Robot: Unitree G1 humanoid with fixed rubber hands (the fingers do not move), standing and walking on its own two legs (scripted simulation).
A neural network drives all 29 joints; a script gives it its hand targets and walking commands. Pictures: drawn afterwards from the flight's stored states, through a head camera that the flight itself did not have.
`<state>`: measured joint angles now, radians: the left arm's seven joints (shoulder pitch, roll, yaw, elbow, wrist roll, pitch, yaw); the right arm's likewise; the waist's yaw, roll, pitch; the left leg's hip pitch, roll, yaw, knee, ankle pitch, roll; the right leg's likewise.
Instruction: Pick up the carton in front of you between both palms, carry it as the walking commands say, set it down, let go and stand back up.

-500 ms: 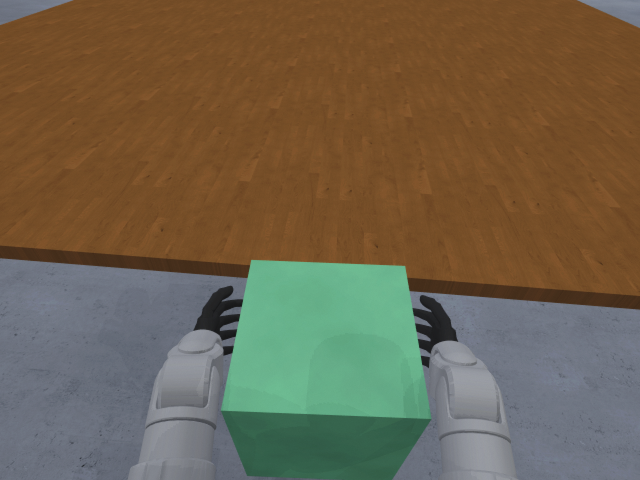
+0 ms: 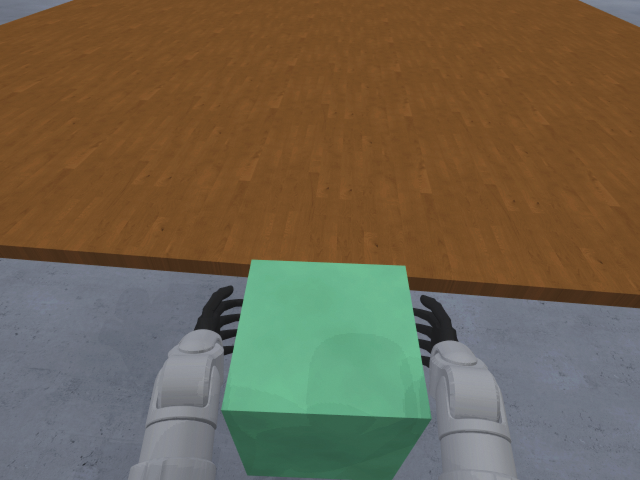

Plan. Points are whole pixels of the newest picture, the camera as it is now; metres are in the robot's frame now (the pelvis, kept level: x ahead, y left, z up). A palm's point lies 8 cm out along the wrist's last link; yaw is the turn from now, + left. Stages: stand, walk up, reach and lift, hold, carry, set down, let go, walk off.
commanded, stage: hold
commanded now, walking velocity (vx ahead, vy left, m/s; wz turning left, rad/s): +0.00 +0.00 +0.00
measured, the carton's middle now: (323, 374) +0.29 +0.00 -0.03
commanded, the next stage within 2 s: carry in 0.06 s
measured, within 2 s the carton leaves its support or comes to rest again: neither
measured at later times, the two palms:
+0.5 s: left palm (215, 263) +0.38 +0.16 +0.10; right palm (434, 274) +0.37 -0.14 +0.10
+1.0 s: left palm (225, 179) +0.64 +0.20 +0.06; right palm (378, 182) +0.65 -0.10 +0.07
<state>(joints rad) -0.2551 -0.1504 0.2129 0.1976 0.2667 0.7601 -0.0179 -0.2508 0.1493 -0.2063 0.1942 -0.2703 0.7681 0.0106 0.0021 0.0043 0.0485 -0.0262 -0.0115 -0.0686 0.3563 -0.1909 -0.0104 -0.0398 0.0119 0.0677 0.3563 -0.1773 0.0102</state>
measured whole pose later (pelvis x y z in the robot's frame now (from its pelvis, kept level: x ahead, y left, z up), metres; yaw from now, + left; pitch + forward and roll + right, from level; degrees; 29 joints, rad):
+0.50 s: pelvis +0.11 +0.01 +0.00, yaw +0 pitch +6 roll -2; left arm -0.08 -0.13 0.08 -0.38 0.08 1.09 0.10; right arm -0.09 0.13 -0.07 -0.38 -0.09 1.10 -0.10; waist -0.01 0.04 -0.16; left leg -0.12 0.06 0.03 0.34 -0.32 -0.01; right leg -0.43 0.00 -0.17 0.51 -0.28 0.00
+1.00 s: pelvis +0.41 +0.04 -0.03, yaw +1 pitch +4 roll +1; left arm 0.02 -0.13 0.06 -0.53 0.01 1.19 0.15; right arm 0.03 0.13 -0.04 -0.52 -0.03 1.18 -0.15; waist 0.01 -0.05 -0.13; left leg -0.50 0.04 0.26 0.56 -0.11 0.08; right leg -0.03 -0.12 -0.14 0.66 -0.50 0.04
